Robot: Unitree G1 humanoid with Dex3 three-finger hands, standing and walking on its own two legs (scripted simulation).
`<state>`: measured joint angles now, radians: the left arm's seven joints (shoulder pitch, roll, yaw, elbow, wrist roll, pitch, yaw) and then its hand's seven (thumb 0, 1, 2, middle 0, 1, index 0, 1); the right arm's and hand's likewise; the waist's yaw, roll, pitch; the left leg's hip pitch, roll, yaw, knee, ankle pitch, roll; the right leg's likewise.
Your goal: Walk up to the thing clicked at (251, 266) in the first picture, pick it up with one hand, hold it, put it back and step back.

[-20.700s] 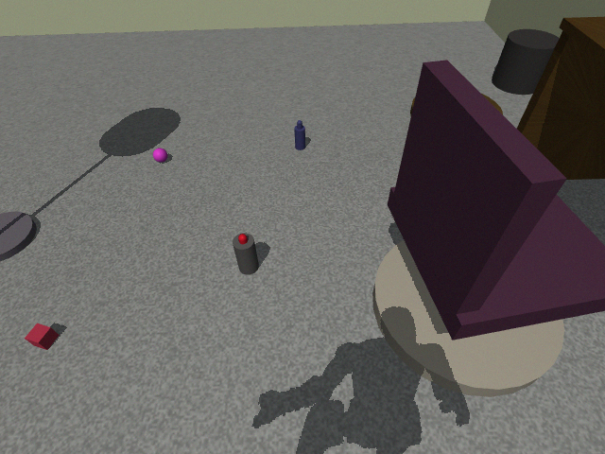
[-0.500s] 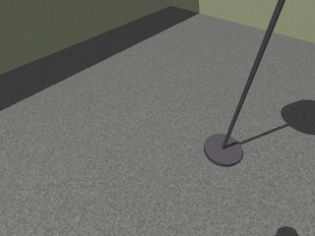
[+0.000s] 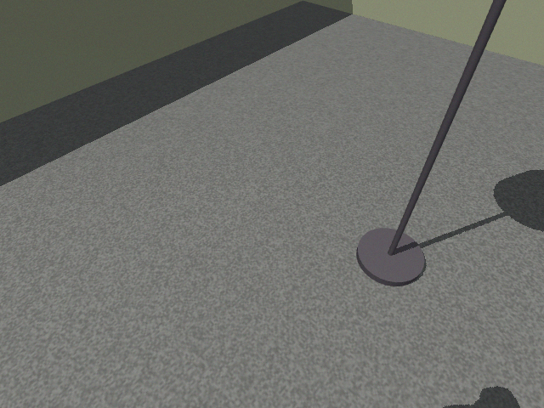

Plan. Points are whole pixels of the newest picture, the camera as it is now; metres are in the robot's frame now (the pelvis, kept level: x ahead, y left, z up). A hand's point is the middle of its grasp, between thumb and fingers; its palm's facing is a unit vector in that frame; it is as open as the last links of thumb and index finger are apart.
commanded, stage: stand
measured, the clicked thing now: out of the picture -0.05 -1.16 -0.68
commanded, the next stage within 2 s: walk up in 1.72 s
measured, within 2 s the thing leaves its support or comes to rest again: neither
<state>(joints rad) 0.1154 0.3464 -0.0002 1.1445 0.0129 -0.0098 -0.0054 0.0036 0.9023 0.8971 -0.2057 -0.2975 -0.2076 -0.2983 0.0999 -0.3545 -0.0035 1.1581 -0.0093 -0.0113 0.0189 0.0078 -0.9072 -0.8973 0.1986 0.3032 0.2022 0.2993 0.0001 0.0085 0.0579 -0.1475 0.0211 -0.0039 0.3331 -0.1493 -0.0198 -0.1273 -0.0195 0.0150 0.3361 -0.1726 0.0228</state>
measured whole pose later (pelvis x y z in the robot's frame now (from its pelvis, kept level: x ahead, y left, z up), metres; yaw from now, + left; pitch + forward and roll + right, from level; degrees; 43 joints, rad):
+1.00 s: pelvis +0.02 +0.00 +0.00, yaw +0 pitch -2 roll +0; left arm 0.11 0.35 0.00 1.13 0.02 -0.01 0.00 0.00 0.90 0.90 -0.21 -0.30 -0.21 -0.30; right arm 0.09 -0.35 0.00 1.14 -0.01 -0.01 0.01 0.01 -0.91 -0.90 0.20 0.30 0.20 0.30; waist 0.00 0.01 0.05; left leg -0.12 0.02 -0.01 0.32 -0.17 -0.02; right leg -0.09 -0.02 0.01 0.31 -0.19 0.02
